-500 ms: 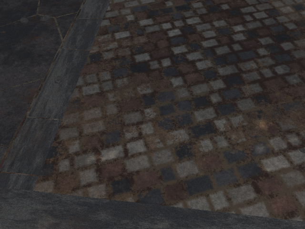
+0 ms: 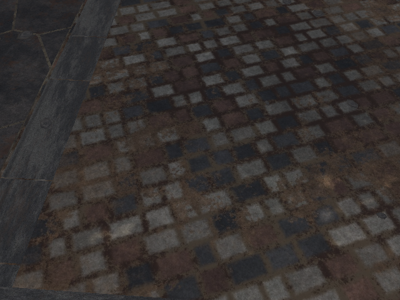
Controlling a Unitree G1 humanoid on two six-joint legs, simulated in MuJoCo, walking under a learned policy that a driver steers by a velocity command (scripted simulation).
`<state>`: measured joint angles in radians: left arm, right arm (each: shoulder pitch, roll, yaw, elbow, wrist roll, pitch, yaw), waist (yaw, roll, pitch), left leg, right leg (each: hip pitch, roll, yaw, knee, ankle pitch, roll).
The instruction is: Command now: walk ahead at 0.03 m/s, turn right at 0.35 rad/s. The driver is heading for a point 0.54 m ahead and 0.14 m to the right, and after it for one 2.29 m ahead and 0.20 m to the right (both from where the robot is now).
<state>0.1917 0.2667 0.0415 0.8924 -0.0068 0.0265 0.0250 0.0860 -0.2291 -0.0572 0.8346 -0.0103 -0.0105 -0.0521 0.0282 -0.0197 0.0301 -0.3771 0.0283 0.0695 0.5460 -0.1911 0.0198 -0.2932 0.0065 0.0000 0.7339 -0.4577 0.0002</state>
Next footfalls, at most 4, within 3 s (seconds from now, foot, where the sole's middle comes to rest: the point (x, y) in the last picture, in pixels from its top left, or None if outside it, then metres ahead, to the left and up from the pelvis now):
0.18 right None -0.01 -0.13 -0.77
0.74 left None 0.39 -0.01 -0.77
1.26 right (312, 260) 0.62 -0.35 -0.77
1.80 left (254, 179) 0.95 -0.17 -0.77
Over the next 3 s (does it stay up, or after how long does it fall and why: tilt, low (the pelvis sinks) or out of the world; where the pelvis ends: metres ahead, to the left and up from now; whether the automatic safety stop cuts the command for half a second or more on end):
stays up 1.44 -0.15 0.01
